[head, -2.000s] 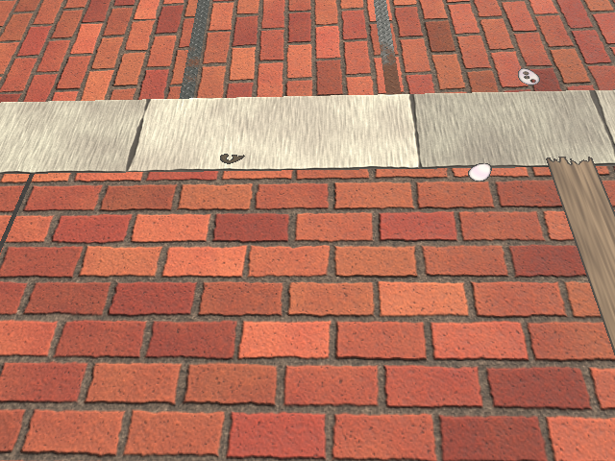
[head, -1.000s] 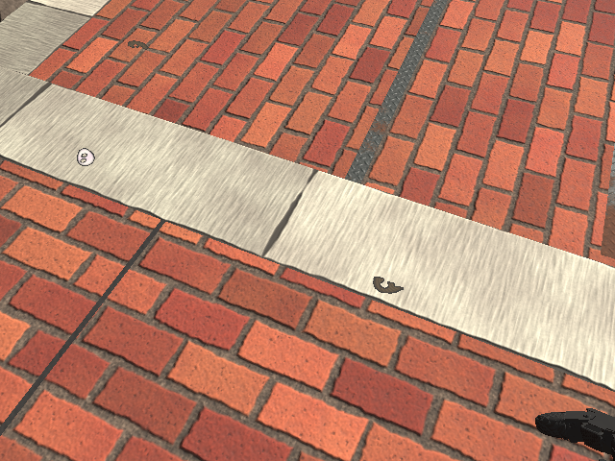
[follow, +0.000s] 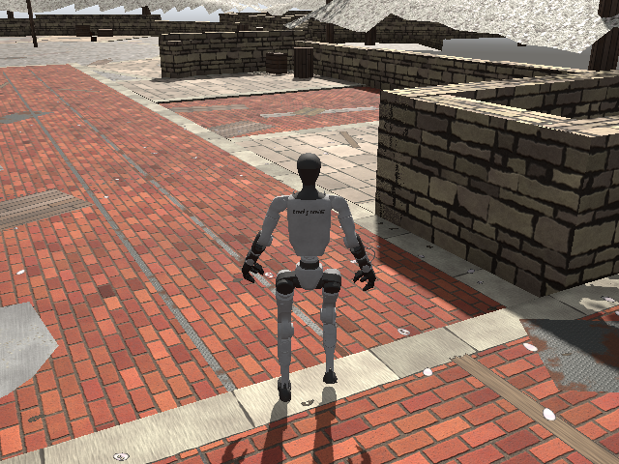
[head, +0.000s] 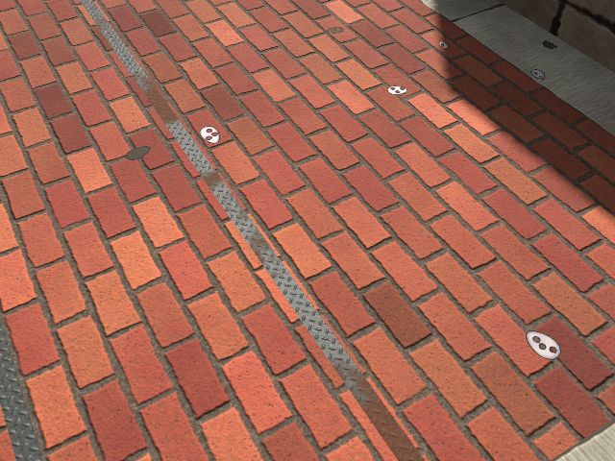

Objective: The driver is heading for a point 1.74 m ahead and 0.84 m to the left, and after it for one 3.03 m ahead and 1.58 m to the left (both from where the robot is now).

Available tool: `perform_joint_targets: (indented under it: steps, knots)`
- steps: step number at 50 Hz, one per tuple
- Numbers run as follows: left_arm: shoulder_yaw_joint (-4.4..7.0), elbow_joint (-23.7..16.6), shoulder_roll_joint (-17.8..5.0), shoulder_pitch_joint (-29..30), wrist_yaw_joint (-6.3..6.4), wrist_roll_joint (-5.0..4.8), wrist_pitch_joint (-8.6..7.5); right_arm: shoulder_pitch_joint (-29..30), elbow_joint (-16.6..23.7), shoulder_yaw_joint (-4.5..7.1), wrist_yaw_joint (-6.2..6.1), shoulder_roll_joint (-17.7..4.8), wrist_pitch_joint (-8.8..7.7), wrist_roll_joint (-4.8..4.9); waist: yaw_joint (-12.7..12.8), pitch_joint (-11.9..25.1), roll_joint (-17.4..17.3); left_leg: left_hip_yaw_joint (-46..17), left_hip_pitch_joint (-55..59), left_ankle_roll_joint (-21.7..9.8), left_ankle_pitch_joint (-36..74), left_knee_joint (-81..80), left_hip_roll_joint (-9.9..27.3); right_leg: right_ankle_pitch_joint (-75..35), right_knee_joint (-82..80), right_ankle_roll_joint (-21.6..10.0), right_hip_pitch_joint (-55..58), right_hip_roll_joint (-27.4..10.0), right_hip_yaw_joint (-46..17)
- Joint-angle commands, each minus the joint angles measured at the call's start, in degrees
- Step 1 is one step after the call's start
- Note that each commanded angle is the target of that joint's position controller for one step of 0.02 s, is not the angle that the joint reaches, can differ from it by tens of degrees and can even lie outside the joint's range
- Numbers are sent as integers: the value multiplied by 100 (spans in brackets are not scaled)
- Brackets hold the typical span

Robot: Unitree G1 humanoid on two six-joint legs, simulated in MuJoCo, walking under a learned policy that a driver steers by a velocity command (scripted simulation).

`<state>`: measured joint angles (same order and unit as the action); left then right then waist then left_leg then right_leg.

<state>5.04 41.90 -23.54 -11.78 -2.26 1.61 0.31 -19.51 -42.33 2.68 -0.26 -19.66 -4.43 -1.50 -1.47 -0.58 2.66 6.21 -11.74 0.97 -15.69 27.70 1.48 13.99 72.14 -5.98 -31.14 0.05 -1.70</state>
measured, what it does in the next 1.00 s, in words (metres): goes down, turning left: right foot 0.15 m lower, then left foot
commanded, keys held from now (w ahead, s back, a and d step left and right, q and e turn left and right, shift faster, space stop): w+q+shift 1.00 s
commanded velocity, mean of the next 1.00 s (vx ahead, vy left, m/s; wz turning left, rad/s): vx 1.00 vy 0.00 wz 0.57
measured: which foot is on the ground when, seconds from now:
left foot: down 0.00-0.36, up 0.38-0.70, down 0.72-1.00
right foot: up 0.00-0.34, down 0.36-0.72, up 0.74-1.00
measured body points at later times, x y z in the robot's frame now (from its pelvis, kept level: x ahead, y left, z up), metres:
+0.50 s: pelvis +0.47 -0.03 -0.16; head +0.52 -0.03 +0.28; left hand +0.50 +0.25 -0.29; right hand +0.50 -0.30 -0.31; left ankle +0.32 +0.11 -0.72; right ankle +0.45 -0.13 -0.89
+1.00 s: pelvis +0.91 +0.13 -0.15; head +0.93 +0.15 +0.30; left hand +0.99 +0.44 -0.22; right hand +1.05 -0.12 -0.28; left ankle +0.79 +0.09 -0.89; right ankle +1.18 +0.07 -0.82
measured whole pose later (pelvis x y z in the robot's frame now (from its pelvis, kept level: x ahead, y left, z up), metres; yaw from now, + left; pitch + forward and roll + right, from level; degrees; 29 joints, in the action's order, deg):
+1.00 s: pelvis +0.91 +0.13 -0.15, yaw +37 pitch +1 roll -1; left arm -1.3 36.5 -13.1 1.0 -1.2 2.5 -3.1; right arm -25.4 -50.1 3.6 0.8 -16.3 -3.1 0.1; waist -4.6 -2.0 0.1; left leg -8.8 -0.2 -9.8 -19.9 21.0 -10.6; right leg 4.7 46.0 3.5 -41.4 -7.1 -4.5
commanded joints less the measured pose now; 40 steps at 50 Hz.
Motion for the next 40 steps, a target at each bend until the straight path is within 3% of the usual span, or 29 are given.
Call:
perform_joint_targets:
  steps: [1,4,5,6,7,9,12,15,16,17,18,19,20,21,22,23,24,25,28,30,32,33,34,35,36,37,38,39,40]
  knots:
    - [-196,-598,357,222,-119,52,92,-420,-6,7,123,-282,-241,67,148,-276,-886,-1342,402,-723,1712,-1585,1396,-424,-786,39,-954,-420,-588]
    - [-275,-788,227,988,-205,60,-56,-563,-259,47,126,-491,-226,43,156,-624,-671,-727,251,-926,2138,-2080,1176,-1037,-2176,84,-782,-141,-288]
    - [-237,-726,128,956,-236,180,-81,-753,-384,120,83,-742,-246,22,201,-559,-697,-643,557,-945,2675,-1902,1296,-1556,-1972,-4,-750,-170,-238]
    - [-198,-650,10,956,-264,185,-123,-884,-407,110,93,-730,-243,27,181,-430,-547,-488,650,-969,2855,-1712,1187,-1904,-2034,-56,-595,-180,106]
    - [-221,-715,109,1226,-293,263,-216,-1348,-702,78,68,-566,-293,107,158,-531,-529,-770,1286,-888,2669,-1557,1232,-2886,-2324,-179,-1065,-535,-305]
    - [-316,-878,183,2205,-269,302,-438,-1587,-873,51,-1,-538,-304,142,-194,-720,-327,-912,1596,-853,2116,-1488,919,-3680,-3393,-179,-1163,-510,15]
    - [-415,-702,345,2467,-201,115,-431,-1463,-962,43,-30,-561,-136,14,-472,-699,-353,-849,1056,-874,1884,-1231,724,-3958,-4459,80,324,-373,320]
    - [-358,-242,211,1529,41,81,-401,-1735,-1226,19,-122,-558,162,-143,-244,-391,-559,-1038,1734,-896,2874,675,650,-3594,-5130,275,1200,-476,149]
    - [-288,109,54,607,149,58,-424,-1729,-1279,47,-204,-576,296,-217,114,1,-568,-1198,1657,-961,3153,2108,648,-3659,-5261,262,2005,-659,-6]
    - [-191,462,-144,-581,237,135,-422,-1465,-1283,131,-209,-660,340,-107,775,500,-396,-1105,866,-923,2791,3932,439,-3901,-5519,290,3527,-730,71]
    - [-30,863,-473,-1529,230,281,-468,-992,-1196,165,-186,-396,241,64,1121,728,440,-1072,-881,-847,-980,6098,-245,-3891,-5217,224,5085,-1170,-263]
    - [-46,964,-661,-1877,195,377,-514,-1487,-989,32,-196,205,58,255,554,1137,1318,-1465,-2881,-876,-3005,7482,-165,-7365,-2515,573,6562,-1882,-318]
    - [-18,858,-428,-2092,127,191,-482,-1810,-1090,29,-261,166,-45,454,664,2179,1190,-1564,-3631,-840,-2325,7818,-1,-7661,-2365,153,7237,-2591,-1141]
    - [35,810,-358,-1810,128,113,-478,-1352,-983,16,-281,26,-7,387,768,2275,796,-1171,-4024,-745,-1460,7186,216,-4232,-3548,-123,6587,-2668,-1721]
    - [48,819,-235,-1452,177,176,-526,-731,-888,15,-246,37,93,139,707,1598,959,-930,-4136,-711,-1073,7165,357,-1823,-4410,-380,5475,-2615,-2123]
    - [-74,767,185,-997,210,154,-652,-246,-827,107,-147,-62,113,-38,529,875,325,-1050,-3820,-713,-197,6355,587,-1273,-4786,-229,4204,-2330,-1696]
    - [-135,891,350,-899,247,112,-721,-86,-764,104,-6,131,186,-14,187,157,298,-949,-3342,-609,37,5723,648,-2027,-5002,-161,3020,-2207,-1142]
    - [-145,1062,382,-742,275,55,-785,146,-607,41,115,433,303,-60,-153,-116,480,-999,-3019,-469,113,5210,784,-1896,-5208,-166,2228,-2237,-950]
    - [-222,975,642,-184,272,-44,-905,817,-161,-80,309,628,386,-35,-462,-682,718,-846,-2522,-518,905,3821,903,-2241,-5757,79,1237,-1943,120]
    - [-175,873,410,61,258,-40,-897,1184,-26,-93,371,451,388,12,-502,-752,426,-359,-1918,-767,1106,2716,659,-2824,-5983,237,1273,-1679,920]
    - [-117,916,53,-151,286,-44,-821,1045,-99,-36,374,203,412,28,-601,-475,138,321,-1035,-1049,1029,2238,-18,-5097,-5360,336,1834,-1388,1500]
    - [-80,860,-149,-257,337,-34,-752,703,-176,22,367,15,416,29,-814,-107,214,515,-508,-1165,824,2229,-362,-6364,-4608,373,2146,-1383,1591]
    - [-31,788,-371,-168,377,-8,-652,-90,-350,109,340,-170,445,25,-1255,380,318,488,282,-1325,569,2251,-511,-6912,-3388,374,2207,-1514,1548]
    - [-14,664,-444,61,382,-25,-552,-1278,-687,261,299,-445,467,35,-1832,940,159,197,1722,-1550,547,1946,-603,-6422,-1637,403,1640,-1521,1389]
    - [-27,691,-205,145,300,-22,-482,-1410,-868,393,226,-687,486,162,-1774,849,-762,-464,2653,-1842,648,1362,-391,-1524,858,530,420,-596,1417]
    - [-269,355,525,29,271,139,-511,-854,-730,416,175,-1088,539,220,-1072,409,-1865,-2222,2299,-2045,906,1049,208,1645,2957,602,-941,59,1093]
    - [-303,-414,360,-247,263,103,-647,-612,-439,444,130,-1498,548,78,-538,1362,-2129,-5051,3419,-2841,-502,-595,1207,1599,2635,623,-2251,154,-129]
    - [-290,-337,71,74,285,141,-740,-510,-395,424,36,-1148,546,-31,-552,508,-990,-5686,2761,-2676,-1906,-1545,1500,1336,2062,660,-2658,-117,-294]
    - [-260,-249,-71,106,277,119,-731,-262,-389,362,-11,-857,498,-41,-229,-280,-280,-5188,1642,-2435,-1654,-1521,1333,953,1518,693,-2324,-337,-301]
